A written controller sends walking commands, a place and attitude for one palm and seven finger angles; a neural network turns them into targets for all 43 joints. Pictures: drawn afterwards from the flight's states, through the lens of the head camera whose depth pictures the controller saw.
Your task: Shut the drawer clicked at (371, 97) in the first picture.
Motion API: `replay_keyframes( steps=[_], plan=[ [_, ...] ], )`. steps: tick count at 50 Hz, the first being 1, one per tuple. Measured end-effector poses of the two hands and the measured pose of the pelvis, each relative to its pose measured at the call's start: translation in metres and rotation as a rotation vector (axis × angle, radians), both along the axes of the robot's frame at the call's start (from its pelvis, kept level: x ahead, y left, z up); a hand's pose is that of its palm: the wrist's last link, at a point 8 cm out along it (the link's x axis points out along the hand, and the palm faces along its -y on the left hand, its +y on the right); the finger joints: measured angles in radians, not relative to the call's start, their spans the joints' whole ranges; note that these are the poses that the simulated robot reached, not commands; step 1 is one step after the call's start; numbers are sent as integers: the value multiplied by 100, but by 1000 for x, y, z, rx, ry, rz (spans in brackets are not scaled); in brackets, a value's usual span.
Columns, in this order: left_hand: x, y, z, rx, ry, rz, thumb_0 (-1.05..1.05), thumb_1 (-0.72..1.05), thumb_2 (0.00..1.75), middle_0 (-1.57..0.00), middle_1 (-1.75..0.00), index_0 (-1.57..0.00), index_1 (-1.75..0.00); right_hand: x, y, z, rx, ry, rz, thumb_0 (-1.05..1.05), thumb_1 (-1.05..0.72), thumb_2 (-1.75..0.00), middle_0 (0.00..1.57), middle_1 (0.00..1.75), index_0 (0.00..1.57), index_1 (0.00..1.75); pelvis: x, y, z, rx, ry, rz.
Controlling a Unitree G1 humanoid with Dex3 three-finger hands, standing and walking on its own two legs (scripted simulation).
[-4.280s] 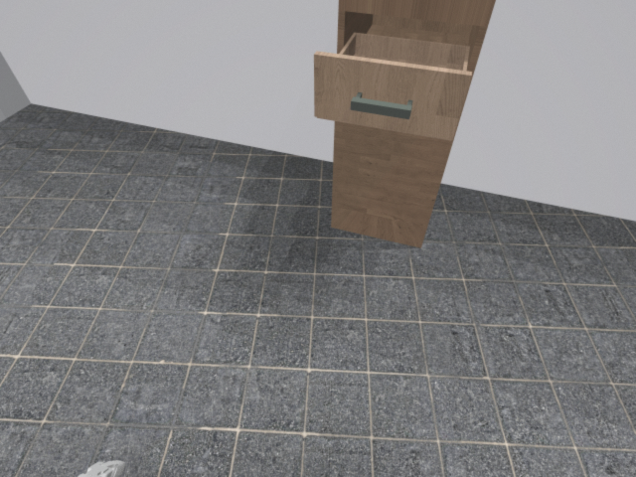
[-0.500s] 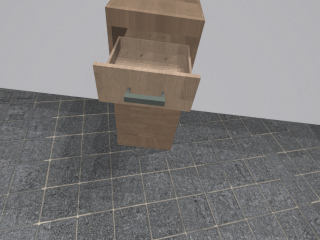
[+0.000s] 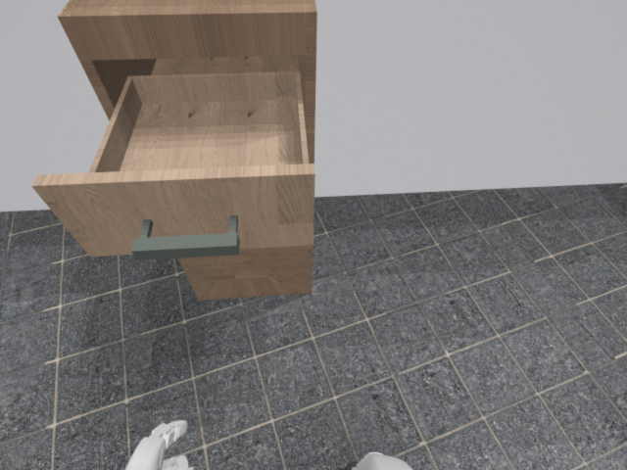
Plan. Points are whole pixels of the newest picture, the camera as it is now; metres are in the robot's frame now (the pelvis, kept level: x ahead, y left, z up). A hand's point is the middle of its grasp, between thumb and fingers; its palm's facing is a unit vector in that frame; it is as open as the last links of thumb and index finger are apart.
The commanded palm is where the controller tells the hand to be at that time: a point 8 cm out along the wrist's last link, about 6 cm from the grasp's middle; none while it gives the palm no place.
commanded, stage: take the last steps up to it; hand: left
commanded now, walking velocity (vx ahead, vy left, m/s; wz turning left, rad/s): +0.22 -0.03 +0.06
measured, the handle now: (189, 235) +0.41 +0.17 +0.04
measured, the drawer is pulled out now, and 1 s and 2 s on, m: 0.29 0.29 0.29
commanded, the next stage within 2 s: come to a stop and stand still in 0.22 s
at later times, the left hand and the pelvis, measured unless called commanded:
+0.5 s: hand out of the picture +0.09 +0.17 -0.17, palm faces +0.09 -0.98 -0.15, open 7.3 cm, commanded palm none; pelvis +0.13 +0.01 +0.02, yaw +0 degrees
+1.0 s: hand (203, 456) +0.17 +0.16 -0.16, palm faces -0.01 -0.96 -0.27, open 7.4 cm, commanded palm none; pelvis +0.10 -0.04 +0.00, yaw +0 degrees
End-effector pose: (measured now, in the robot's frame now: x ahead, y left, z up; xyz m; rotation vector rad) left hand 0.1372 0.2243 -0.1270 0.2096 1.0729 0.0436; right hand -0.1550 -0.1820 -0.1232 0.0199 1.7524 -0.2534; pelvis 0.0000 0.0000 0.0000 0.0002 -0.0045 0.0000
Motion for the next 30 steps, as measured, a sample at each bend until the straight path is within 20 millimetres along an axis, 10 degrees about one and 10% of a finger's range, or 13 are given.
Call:
replay_keyframes(
  steps=[9, 18, 30],
  plan=[
    [-3, -14, 10, 11, 38, 136, -2, 94, 89, -20, -30, -21, -30, 190, -57, -6, -70, -336, 130, 0, -91, -90, 20, 30, 20, 30, 53, -17, 15, -23, -12, 33],
    [-44, 6, -16, -21, 251, 215, -1, 93, 89, -20, -30, -20, -30, 356, -56, 16, -140, -619, 279, 0, -93, -90, 20, 30, 20, 30, 107, -1, 9, -49, -34, 25],
    [-50, -6, -9, -23, 391, 221, 0, 91, 89, -20, -30, -20, -30, 381, -31, 15, -102, -581, 259, -2, -93, -90, 20, 30, 21, 30, 120, -1, 19, -11, -42, 2]
  ],
)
